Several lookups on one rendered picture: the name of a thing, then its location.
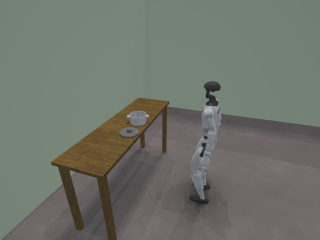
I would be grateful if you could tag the left robot forearm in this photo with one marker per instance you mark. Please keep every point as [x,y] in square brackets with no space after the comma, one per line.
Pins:
[209,144]

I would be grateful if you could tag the table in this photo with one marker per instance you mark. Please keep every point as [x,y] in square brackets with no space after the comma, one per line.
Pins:
[97,154]

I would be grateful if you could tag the right robot forearm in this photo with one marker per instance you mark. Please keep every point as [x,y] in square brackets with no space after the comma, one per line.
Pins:
[218,124]

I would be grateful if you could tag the humanoid robot torso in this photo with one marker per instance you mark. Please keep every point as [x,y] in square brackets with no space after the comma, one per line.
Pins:
[205,127]

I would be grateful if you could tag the robot right foot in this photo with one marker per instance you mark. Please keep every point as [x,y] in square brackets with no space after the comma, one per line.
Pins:
[207,186]

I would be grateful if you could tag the right robot upper arm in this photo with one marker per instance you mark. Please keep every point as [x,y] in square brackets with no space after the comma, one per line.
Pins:
[219,116]

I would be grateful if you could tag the left robot upper arm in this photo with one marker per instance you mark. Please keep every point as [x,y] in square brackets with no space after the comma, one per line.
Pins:
[209,116]

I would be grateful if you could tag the robot left hand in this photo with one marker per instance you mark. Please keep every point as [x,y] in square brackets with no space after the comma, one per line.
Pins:
[204,161]

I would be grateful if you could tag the pot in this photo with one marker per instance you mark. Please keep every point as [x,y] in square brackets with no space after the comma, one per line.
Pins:
[138,118]

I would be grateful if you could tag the lid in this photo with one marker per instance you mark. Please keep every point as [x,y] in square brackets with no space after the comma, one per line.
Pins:
[133,133]

